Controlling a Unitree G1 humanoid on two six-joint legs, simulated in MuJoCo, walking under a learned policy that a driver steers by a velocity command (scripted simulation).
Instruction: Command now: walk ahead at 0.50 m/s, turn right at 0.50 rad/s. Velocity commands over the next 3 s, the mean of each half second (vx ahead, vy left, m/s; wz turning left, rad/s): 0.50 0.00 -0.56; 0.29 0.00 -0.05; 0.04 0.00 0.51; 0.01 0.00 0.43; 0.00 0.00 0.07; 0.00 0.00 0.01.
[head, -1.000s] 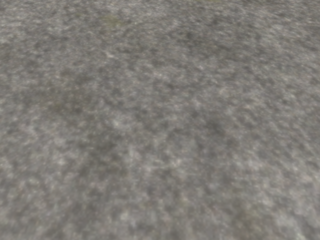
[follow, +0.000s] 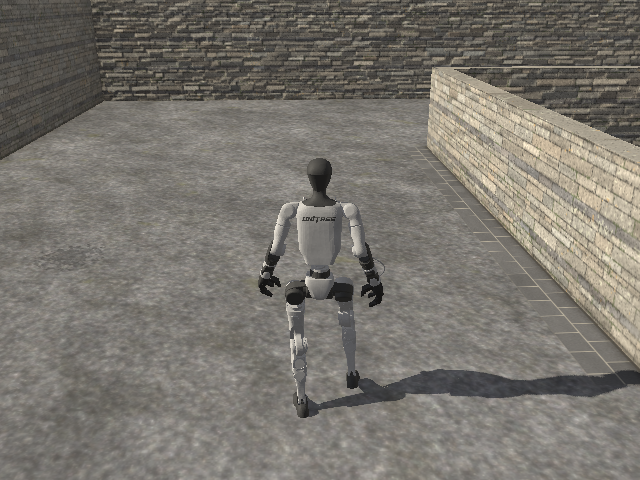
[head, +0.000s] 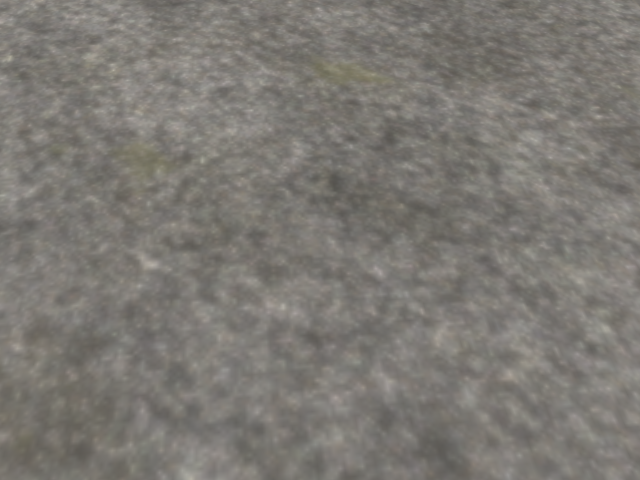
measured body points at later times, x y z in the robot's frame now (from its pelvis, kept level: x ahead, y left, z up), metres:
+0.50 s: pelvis +0.27 -0.08 +0.00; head +0.30 -0.11 +0.45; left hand +0.42 +0.17 -0.10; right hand +0.37 -0.39 -0.10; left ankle +0.42 +0.09 -0.67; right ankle +0.25 -0.14 -0.75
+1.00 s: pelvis +0.49 -0.09 -0.01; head +0.54 -0.10 +0.44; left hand +0.72 +0.13 -0.12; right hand +0.52 -0.39 -0.12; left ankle +0.59 -0.03 -0.75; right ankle +0.48 -0.25 -0.70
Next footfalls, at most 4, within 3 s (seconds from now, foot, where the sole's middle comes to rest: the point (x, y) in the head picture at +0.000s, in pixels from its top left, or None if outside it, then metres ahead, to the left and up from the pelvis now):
0.24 right None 0.29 -0.15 -0.78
0.72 left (337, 416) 0.63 -0.05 -0.78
1.18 right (440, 438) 0.57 -0.26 -0.78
1.60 left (316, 449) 0.56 0.00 -0.78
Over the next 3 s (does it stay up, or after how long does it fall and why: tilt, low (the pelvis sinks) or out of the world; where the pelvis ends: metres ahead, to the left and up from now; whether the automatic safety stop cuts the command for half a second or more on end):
stays up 0.56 -0.14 -0.01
